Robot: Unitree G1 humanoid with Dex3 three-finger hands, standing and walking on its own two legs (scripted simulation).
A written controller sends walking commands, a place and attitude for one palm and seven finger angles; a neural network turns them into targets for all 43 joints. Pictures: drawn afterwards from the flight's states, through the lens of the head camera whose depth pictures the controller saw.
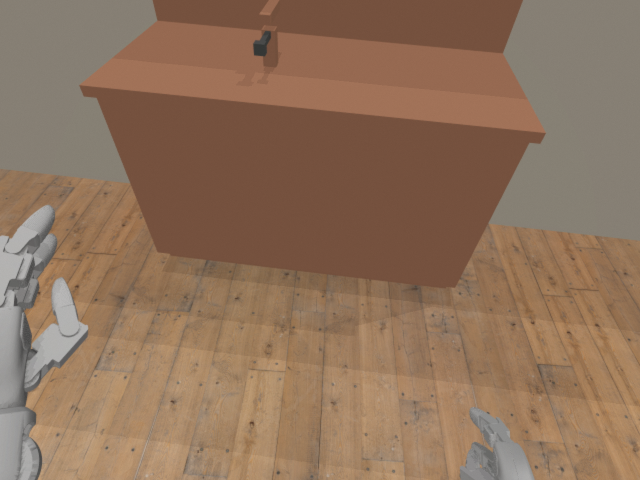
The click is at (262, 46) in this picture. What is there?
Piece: tap's lever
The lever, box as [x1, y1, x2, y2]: [253, 40, 266, 55]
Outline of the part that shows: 255,40 253,43 254,54 264,55 266,53 265,41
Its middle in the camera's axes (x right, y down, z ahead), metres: -0.15 -0.48 +0.97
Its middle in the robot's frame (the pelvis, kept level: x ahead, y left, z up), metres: +1.05 +0.23 +0.09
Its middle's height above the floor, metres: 0.86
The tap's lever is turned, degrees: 0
